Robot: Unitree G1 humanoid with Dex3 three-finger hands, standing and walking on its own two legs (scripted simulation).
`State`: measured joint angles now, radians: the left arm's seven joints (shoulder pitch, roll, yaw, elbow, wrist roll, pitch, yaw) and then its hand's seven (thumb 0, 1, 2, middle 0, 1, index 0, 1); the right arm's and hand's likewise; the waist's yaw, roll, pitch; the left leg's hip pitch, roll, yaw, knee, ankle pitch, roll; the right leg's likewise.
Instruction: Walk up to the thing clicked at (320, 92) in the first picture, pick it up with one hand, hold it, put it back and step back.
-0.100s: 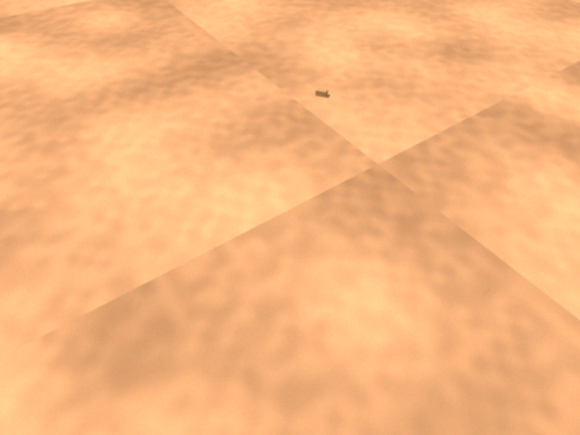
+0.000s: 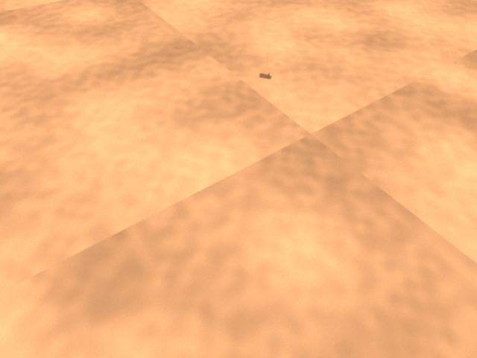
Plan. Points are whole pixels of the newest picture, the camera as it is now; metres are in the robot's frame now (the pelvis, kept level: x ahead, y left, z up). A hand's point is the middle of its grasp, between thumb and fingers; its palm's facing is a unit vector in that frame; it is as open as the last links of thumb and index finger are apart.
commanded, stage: stand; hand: left
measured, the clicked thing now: (264, 74) +2.20 -0.21 -0.76
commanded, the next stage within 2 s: walk up in 1.02 s
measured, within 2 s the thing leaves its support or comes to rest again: neither
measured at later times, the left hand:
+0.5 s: hand out of the picture +0.09 +0.25 -0.16, palm faces -0.04 -0.94 -0.34, open 7.3 cm
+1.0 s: hand out of the picture +0.09 +0.25 -0.16, palm faces -0.03 -0.94 -0.35, open 7.3 cm
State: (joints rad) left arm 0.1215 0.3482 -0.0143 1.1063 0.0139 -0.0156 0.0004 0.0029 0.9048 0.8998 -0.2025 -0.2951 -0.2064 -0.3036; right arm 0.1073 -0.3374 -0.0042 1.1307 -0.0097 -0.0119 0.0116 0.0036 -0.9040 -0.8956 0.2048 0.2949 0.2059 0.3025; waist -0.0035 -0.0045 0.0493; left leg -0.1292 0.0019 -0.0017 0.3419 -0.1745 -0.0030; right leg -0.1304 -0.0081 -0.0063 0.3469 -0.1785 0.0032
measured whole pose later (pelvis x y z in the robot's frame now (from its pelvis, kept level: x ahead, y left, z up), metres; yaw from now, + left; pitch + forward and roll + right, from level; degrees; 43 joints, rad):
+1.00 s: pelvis +0.01 +0.00 +0.00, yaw +0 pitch -2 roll +0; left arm 0.11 0.35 -0.01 1.11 0.01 -0.01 0.00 0.00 0.90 0.90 -0.20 -0.30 -0.21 -0.30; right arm 0.11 -0.34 0.00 1.12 -0.01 -0.01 0.00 0.00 -0.90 -0.90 0.20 0.29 0.21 0.30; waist 0.00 0.00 0.05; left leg -0.10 0.01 0.00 0.32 -0.18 -0.01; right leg -0.10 0.00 -0.01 0.32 -0.19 0.00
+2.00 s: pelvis +0.42 -0.11 -0.01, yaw -13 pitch -2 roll +2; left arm 0.22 0.46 0.05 0.93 0.01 -0.06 -0.10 0.01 0.91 0.90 -0.20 -0.29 -0.21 -0.30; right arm 0.30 -0.41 -0.07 0.90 -0.01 -0.10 0.07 0.00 -0.90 -0.90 0.21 0.30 0.21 0.30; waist -0.03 -0.06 0.04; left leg -0.14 0.05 0.18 0.42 -0.24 0.02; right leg -0.56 -0.11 -0.01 0.86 -0.25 0.00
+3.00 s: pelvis +0.96 -0.27 -0.01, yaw -14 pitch -2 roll +2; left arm 0.23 0.43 0.05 0.92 0.02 -0.05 -0.08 0.00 0.91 0.90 -0.20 -0.30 -0.21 -0.30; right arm 0.30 -0.40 -0.05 0.89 -0.01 -0.09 0.07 0.00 -0.90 -0.90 0.21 0.30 0.21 0.30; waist -0.02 -0.03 0.06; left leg -0.08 0.00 0.13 0.41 -0.29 0.03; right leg -0.53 -0.13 -0.02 0.70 -0.15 -0.01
